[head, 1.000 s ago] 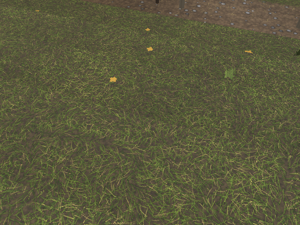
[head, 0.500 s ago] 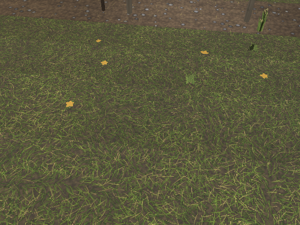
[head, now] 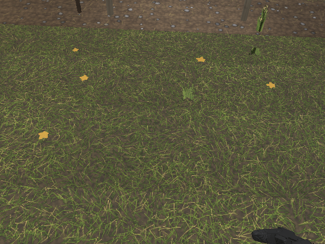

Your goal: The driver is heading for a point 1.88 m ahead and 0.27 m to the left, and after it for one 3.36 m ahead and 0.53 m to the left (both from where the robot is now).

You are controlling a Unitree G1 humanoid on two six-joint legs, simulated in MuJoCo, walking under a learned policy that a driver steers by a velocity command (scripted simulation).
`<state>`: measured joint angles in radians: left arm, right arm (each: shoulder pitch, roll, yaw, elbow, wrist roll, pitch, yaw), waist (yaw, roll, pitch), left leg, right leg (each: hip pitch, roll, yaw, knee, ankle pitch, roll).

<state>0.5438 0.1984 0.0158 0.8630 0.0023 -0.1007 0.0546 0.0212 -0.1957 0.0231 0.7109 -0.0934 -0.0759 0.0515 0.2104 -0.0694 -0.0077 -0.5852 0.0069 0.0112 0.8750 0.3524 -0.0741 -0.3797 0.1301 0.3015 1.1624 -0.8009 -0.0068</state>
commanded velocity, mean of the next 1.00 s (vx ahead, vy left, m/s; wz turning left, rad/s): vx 0.39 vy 0.00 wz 0.20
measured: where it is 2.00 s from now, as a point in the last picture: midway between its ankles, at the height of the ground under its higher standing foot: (156, 164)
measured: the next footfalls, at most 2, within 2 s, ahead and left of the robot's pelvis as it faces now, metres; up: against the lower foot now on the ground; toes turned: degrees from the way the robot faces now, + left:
left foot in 0.10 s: +0.10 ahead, +0.18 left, -0.12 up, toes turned -1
right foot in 0.38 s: +0.36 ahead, -0.11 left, -0.12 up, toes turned -4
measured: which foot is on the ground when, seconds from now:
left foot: down 0.00-0.02, up 0.04-0.08, down 0.10-0.40, up 0.42-0.86, down 0.88-1.00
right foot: down 0.00-0.06, up 0.08-0.36, down 0.38-0.90, up 0.92-1.00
